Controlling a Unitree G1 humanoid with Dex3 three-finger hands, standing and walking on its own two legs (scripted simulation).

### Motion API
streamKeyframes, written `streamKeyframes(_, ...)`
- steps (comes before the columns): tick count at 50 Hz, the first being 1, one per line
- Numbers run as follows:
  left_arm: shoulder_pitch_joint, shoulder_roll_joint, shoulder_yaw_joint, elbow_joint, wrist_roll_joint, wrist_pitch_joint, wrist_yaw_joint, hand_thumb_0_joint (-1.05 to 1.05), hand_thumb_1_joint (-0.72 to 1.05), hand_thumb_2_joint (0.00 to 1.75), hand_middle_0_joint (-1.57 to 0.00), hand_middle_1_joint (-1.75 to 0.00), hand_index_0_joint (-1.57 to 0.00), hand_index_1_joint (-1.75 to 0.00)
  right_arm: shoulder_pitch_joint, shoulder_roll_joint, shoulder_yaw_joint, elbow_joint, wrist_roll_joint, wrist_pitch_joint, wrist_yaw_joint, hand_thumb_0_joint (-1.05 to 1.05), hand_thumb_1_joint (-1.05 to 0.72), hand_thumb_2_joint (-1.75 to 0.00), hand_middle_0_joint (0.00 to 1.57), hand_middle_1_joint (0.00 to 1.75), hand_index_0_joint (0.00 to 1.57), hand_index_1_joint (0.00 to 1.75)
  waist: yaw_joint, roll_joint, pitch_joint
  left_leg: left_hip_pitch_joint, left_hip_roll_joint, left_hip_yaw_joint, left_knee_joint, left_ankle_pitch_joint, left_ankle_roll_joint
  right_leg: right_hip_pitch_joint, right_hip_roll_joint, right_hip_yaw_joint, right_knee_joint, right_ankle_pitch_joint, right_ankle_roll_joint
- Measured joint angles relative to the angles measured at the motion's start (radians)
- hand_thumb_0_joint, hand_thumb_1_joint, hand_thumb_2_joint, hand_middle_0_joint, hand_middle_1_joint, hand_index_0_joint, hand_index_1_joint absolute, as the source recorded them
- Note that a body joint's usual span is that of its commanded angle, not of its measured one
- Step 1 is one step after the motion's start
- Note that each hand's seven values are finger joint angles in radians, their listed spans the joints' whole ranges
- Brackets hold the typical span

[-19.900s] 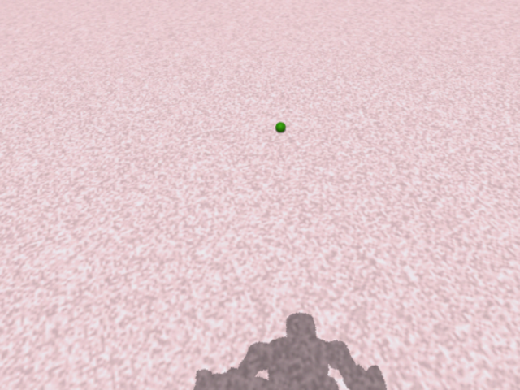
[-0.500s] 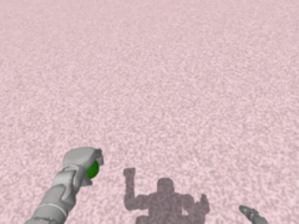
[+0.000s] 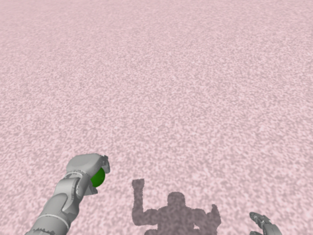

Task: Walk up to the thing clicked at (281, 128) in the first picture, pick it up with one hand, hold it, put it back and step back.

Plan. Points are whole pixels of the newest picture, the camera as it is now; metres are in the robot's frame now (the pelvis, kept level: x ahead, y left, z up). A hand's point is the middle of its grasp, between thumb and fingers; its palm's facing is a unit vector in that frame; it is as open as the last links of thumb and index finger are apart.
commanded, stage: hold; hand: left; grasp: from above
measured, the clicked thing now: (93, 176) +0.32 +0.22 -0.04
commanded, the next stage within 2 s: crouch in 0.54 s
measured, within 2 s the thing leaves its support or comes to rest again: neither
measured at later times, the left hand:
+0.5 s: hand (92, 183) +0.29 +0.21 -0.03, palm faces -0.44 -0.06 -0.90, open 8.2 cm
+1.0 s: hand (95, 194) +0.28 +0.22 -0.09, palm faces -0.47 -0.03 -0.88, open 8.2 cm
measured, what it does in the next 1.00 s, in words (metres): stands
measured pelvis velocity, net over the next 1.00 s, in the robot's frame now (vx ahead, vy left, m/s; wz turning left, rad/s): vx -0.01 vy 0.00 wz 0.02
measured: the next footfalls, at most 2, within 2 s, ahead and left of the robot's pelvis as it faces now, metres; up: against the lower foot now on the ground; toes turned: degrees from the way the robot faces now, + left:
none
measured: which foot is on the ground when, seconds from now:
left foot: down 0.00-1.00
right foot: down 0.00-1.00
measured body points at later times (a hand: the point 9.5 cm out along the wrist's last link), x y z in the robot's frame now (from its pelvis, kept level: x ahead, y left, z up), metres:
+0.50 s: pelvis +0.00 +0.00 +0.00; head +0.00 -0.03 +0.45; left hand +0.31 +0.21 +0.02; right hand +0.15 -0.25 -0.11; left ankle +0.02 +0.13 -0.74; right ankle +0.01 -0.14 -0.74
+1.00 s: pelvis -0.01 +0.00 -0.01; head +0.04 -0.01 +0.43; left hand +0.30 +0.22 -0.04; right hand +0.14 -0.26 -0.13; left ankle +0.02 +0.13 -0.74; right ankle +0.01 -0.14 -0.74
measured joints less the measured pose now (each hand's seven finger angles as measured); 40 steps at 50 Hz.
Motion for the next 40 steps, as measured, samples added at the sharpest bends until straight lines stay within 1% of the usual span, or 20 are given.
streamKeyframes(11, 0.017, -0.005, -0.003, -0.016, -0.004, 0.000, -0.011, 0.01, 0.22, 0.49, -0.71, -0.81, -0.73, -0.70, -0.011, 0.005, 0.006, -0.005, 0.001, -0.002, -0.003, 0.01, -0.91, -0.90, 0.20, 0.30, 0.20, 0.30, 0.001, 0.003, 0.007, 0.008, 0.000, 0.001, -0.014, 0.011, -0.001, 0.005, 0.000, 0.001, -0.008, 0.008, -0.001)
streamKeyframes(16, 0.019, -0.006, -0.005, -0.020, 0.002, -0.009, 0.000, 0.01, 0.23, 0.47, -0.72, -0.81, -0.73, -0.70, -0.014, 0.004, 0.007, 0.000, 0.000, -0.004, -0.006, 0.01, -0.91, -0.90, 0.20, 0.30, 0.20, 0.30, 0.005, 0.002, 0.011, 0.007, 0.000, 0.001, -0.015, 0.013, -0.002, 0.003, 0.001, 0.001, -0.007, 0.009, -0.002)
streamKeyframes(21, 0.011, -0.010, -0.003, -0.008, 0.003, 0.001, 0.013, 0.02, 0.23, 0.47, -0.72, -0.80, -0.74, -0.69, -0.016, 0.004, 0.004, 0.007, 0.001, -0.003, -0.005, 0.01, -0.91, -0.90, 0.20, 0.30, 0.20, 0.30, 0.005, 0.002, 0.011, 0.009, 0.000, 0.000, -0.018, 0.015, -0.002, 0.005, 0.001, 0.000, -0.010, 0.010, -0.002)
streamKeyframes(32, 0.009, -0.008, -0.003, 0.000, 0.003, -0.002, 0.007, 0.02, 0.22, 0.46, -0.73, -0.79, -0.75, -0.68, -0.010, 0.003, 0.002, 0.007, 0.002, -0.001, -0.006, 0.01, -0.91, -0.90, 0.20, 0.30, 0.20, 0.30, 0.002, -0.001, 0.008, 0.012, 0.000, 0.000, -0.020, 0.013, -0.002, 0.009, 0.001, 0.000, -0.014, 0.010, -0.002)
streamKeyframes(37, 0.016, -0.008, 0.002, 0.003, 0.005, -0.007, 0.017, 0.02, 0.22, 0.46, -0.73, -0.79, -0.75, -0.68, -0.010, 0.004, 0.001, 0.006, 0.002, -0.001, -0.006, 0.01, -0.91, -0.90, 0.20, 0.30, 0.20, 0.30, 0.000, -0.002, 0.008, 0.010, 0.000, 0.001, -0.019, 0.011, -0.001, 0.007, 0.000, 0.002, -0.014, 0.009, -0.001)
streamKeyframes(40, 0.019, -0.012, 0.004, 0.021, 0.013, -0.016, 0.035, 0.02, 0.22, 0.46, -0.73, -0.79, -0.75, -0.68, -0.012, 0.006, 0.001, 0.005, 0.001, 0.000, -0.005, 0.01, -0.91, -0.90, 0.20, 0.30, 0.20, 0.30, -0.003, -0.004, 0.007, 0.002, -0.001, 0.000, -0.012, 0.008, 0.000, -0.001, -0.001, 0.001, -0.008, 0.005, -0.001)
